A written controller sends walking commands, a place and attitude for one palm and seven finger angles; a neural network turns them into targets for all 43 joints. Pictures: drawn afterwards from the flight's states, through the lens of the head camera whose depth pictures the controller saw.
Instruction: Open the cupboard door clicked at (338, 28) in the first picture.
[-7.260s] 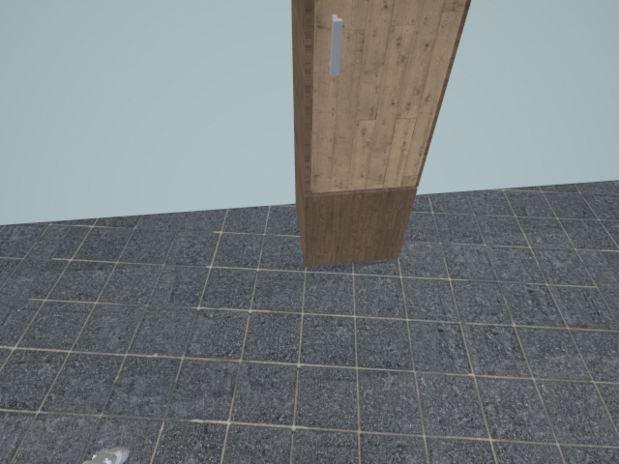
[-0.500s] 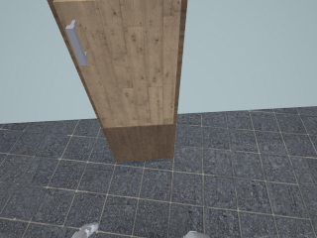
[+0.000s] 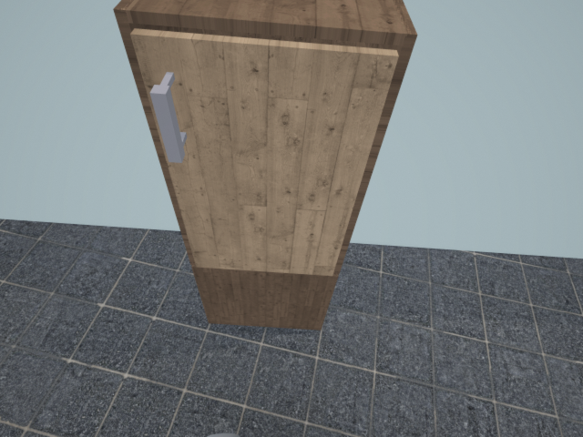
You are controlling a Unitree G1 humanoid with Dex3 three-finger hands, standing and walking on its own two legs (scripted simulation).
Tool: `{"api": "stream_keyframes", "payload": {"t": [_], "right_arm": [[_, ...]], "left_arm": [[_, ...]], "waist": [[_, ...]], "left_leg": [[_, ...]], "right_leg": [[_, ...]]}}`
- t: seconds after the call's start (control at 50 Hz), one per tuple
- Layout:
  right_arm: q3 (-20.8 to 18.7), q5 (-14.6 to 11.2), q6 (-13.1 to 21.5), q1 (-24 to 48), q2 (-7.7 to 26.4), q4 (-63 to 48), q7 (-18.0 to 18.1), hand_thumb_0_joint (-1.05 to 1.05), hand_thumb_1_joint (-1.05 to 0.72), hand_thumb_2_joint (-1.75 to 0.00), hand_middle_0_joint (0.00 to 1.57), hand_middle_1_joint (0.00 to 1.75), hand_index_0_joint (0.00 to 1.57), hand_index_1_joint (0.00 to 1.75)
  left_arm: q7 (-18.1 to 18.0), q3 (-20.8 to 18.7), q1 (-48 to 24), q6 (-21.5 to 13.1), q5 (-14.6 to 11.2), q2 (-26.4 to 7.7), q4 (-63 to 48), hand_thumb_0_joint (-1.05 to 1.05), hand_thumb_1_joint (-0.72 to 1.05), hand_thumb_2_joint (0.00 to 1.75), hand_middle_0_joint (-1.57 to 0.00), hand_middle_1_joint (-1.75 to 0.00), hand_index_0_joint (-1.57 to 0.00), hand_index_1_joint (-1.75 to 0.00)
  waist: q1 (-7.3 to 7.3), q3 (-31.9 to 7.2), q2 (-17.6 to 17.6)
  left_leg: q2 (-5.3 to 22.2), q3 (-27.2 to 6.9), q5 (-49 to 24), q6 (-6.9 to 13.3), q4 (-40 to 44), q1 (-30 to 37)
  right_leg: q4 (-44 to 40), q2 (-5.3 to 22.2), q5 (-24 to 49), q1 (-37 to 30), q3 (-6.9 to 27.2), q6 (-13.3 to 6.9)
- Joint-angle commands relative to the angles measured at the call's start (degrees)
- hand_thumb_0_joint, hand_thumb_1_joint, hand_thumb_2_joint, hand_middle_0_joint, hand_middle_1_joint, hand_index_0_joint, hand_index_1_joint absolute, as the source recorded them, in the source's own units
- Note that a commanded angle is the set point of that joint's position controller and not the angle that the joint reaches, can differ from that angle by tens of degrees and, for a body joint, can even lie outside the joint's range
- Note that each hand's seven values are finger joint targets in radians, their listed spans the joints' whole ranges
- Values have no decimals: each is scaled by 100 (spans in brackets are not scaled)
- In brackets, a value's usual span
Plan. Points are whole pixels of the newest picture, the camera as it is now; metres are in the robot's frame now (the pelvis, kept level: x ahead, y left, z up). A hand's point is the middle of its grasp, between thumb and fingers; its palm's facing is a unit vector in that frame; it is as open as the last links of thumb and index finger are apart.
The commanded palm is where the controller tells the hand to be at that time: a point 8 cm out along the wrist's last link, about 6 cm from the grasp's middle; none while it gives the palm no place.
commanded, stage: come to a stop and stand still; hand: left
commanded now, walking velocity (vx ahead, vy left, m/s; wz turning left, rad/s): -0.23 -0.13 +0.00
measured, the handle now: (172, 118) +0.50 +0.25 +0.14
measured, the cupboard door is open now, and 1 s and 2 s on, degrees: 0 0 0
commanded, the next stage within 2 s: none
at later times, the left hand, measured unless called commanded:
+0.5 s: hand out of the picture -0.03 +0.11 -0.14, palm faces +0.05 -0.97 -0.25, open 7.3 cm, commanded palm none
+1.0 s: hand out of the picture -0.06 +0.19 -0.18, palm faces +0.05 -0.98 -0.20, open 7.4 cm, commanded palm none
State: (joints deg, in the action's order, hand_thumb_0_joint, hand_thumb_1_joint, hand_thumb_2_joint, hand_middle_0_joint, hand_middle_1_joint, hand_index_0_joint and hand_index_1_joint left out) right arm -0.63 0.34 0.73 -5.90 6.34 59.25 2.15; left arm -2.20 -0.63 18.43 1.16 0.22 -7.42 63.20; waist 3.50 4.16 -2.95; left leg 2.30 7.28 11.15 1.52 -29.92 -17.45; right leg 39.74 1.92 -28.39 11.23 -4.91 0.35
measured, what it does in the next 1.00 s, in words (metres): steps on the spot: right foot, then left foot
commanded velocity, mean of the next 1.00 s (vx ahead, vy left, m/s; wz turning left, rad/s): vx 0.03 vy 0.05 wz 0.00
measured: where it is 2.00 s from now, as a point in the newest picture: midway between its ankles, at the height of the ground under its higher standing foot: outside the picture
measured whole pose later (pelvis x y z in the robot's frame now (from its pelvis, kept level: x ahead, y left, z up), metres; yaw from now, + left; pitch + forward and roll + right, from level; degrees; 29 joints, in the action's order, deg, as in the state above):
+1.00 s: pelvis -0.07 +0.01 +0.00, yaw +0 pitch -2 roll -1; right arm 0.4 0.9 0.4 -15.0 11.0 57.2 1.6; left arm -1.6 0.2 17.6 0.8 1.0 -9.8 60.9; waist 1.4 0.2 0.8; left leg -1.3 5.7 21.4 3.7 -31.5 -8.3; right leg 31.0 5.6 -15.8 13.2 -1.7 1.5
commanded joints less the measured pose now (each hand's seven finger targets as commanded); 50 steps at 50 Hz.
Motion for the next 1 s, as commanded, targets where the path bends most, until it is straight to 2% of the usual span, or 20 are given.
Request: {"api": "stream_keyframes", "payload": {"t": [0.0, 0.06, 0.12, 0.16, 0.2, 0.22, 0.24, 0.26, 0.28, 0.3, 0.38, 0.56, 0.64, 0.66, 0.68, 0.72, 0.78, 0.82, 0.9, 0.98], "right_arm": [[-360, 61, -161, -578, 1247, -154, 137, 0, -90, -90, 20, 30, 20, 30], [-468, 82, -190, -453, 1346, -274, 116, 0, -90, -90, 20, 30, 20, 30], [-507, 103, -196, -259, 1313, -377, 57, 0, -90, -90, 20, 30, 20, 30], [-513, 127, -211, -91, 1292, -427, -5, 0, -90, -90, 20, 30, 20, 30], [-495, 97, -250, 64, 1166, -441, -68, 0, -90, -90, 20, 30, 20, 30], [-446, 47, -279, -87, 868, -440, -110, 0, -90, -90, 20, 30, 20, 30], [-360, 5, -331, -83, 468, -555, -160, 0, -90, -90, 20, 30, 20, 30], [-372, 32, -362, 155, 659, -666, -208, 0, -90, -90, 20, 30, 20, 30], [-401, 54, -379, 128, 753, -630, -248, 0, -90, -90, 20, 30, 20, 30], [-385, 80, -396, 49, 748, -527, -248, 0, -90, -90, 20, 30, 20, 30], [-366, 104, -301, -752, 822, -161, -277, 0, -90, -90, 20, 30, 20, 30], [-263, 46, -180, -586, 770, -352, -171, 0, -90, -90, 20, 30, 20, 30], [-199, 2, -112, -1290, 646, -37, -113, 0, -90, -90, 20, 30, 20, 30], [-190, 51, -32, -1037, 983, -351, -133, 0, -90, -90, 20, 30, 20, 30], [-159, 27, -73, -1216, 762, -492, -165, 0, -90, -90, 20, 30, 20, 30], [-95, 58, -111, -1337, 792, -448, -201, 0, -90, -90, 20, 30, 20, 30], [-56, 115, 32, -1556, 1028, -351, -135, 0, -90, -90, 20, 30, 20, 30], [-21, 70, 51, -1359, 1039, -368, -112, 0, -90, -90, 20, 30, 20, 30], [14, 62, 26, -1146, 1059, -473, -70, 0, -90, -90, 20, 30, 20, 30], [11, 84, 64, -1194, 1128, -437, -64, 0, -90, -90, 20, 30, 20, 30]], "left_arm": [[-59, -252, 301, 83, 44, -645, -327, 0, 90, 90, -20, -30, -20, -30], [-13, -310, 190, 115, 57, -565, -503, 0, 90, 90, -20, -30, -20, -30], [29, -326, 188, 127, 68, -496, -632, 0, 90, 90, -20, -30, -20, -30], [45, -318, 294, 109, 66, -419, -651, 0, 90, 90, -20, -30, -20, -30], [46, -308, 756, 39, 89, -458, -465, 0, 90, 90, -20, -30, -20, -30], [27, -314, 810, -18, 159, -738, -432, 0, 90, 90, -20, -30, -20, -30], [21, -327, 507, -87, 206, -1168, -562, 0, 90, 90, -20, -30, -20, -30], [17, -324, 10, -61, 169, -1407, -798, 0, 90, 90, -20, -30, -20, -30], [10, -325, -363, -69, 179, -1432, -924, 0, 90, 90, -20, -30, -20, -30], [-3, -358, -522, -109, 163, -1406, -938, 0, 90, 90, -20, -30, -20, -30], [42, -332, -483, -185, 121, -1254, -870, 0, 90, 90, -20, -30, -20, -30], [-23, -428, 372, -203, 155, -1275, -527, 0, 90, 90, -20, -30, -20, -30], [-10, -374, -98, -164, 94, -1200, -453, 0, 90, 90, -20, -30, -20, -30], [-241, -224, 442, -317, 113, -1211, -322, 0, 90, 90, -20, -30, -20, -30], [-179, -209, 153, -374, 93, -1411, -582, 0, 90, 90, -20, -30, -20, -30], [-110, -197, -141, -319, 103, -1247, -599, 0, 90, 90, -20, -30, -20, -30], [-89, -101, 186, -328, 46, -733, -487, 0, 90, 90, -20, -30, -20, -30], [-63, -69, 42, -213, 71, -806, -474, 0, 90, 90, -20, -30, -20, -30], [14, -6, 26, -127, 81, -720, -441, 0, 90, 90, -20, -30, -20, -30], [46, 2, 16, -85, 98, -704, -480, 0, 90, 90, -20, -30, -20, -30]], "waist": [[-376, -626, 1315], [-394, -1112, 783], [-350, -1249, 1011], [-288, -1112, 1322], [-50, -982, 1115], [-44, -722, 233], [-147, -292, -1148], [-70, 58, -1098], [-199, 296, -768], [-230, 485, -990], [-351, 357, -428], [106, -393, -556], [-279, -716, -780], [-256, -697, -249], [-422, -898, -399], [-518, -550, 260], [-377, -618, 468], [-332, -279, 1590], [-280, 409, 485], [-284, 498, 581]], "left_leg": [[1866, -1412, -4812, 1085, 782, 1159], [1857, -1338, -4055, 1071, 678, 1408], [1677, -1173, -2815, 917, 781, 1002], [1555, -1193, -1373, 764, 976, 455], [1128, -959, 493, 373, 759, -261], [555, -671, 1310, 49, 202, -749], [5, -364, 1691, -327, -701, -1066], [64, -638, 1784, -287, -1339, -743], [124, -821, 1562, -244, -1733, -644], [97, -927, 1254, -207, -1946, -778], [-13, -721, 605, -289, -2211, -866], [-25, -644, 1432, -393, -1053, -799], [-209, -415, 278, -335, 645, 761], [-182, -364, 508, -360, -355, 575], [-148, -419, 1057, -215, -241, 402], [44, -466, 843, -150, 215, 679], [627, -834, -1627, 93, 248, 495], [635, -970, -2241, 129, 598, 375], [497, -1009, -228, 181, 1023, -128], [509, -1167, 455, 188, 1446, -126]], "right_leg": [[1645, 128, -534, 1023, 493, 71], [1944, 64, -320, 1278, 525, 145], [1363, 76, -133, 921, 362, 137], [537, 97, 124, 448, 222, 78], [-896, 56, 1119, -409, 26, 69], [-1811, 342, 1068, -551, 470, 0], [-2786, 1499, -163, 268, 2132, -410], [-3392, 2006, -1090, 1316, 2639, -771], [-3528, 1965, -1524, 1802, 2561, -823], [-3503, 1785, -1298, 1816, 2604, -727], [-2913, 1372, 564, 800, 1547, -586], [-2203, 1791, 3335, -946, 1664, -1083], [-1792, 1272, 3284, -324, 1130, -672], [-1269, 1164, 5340, -548, 1284, -395], [-1474, 1246, 3958, -360, 1148, -463], [-1658, 958, 1698, 333, 883, -461], [-875, 421, 2704, -108, 333, -315], [-753, 282, 1727, -81, 108, -193], [-1116, 270, 1393, 112, 242, -145], [-1060, 261, 1410, 227, 271, -115]]}}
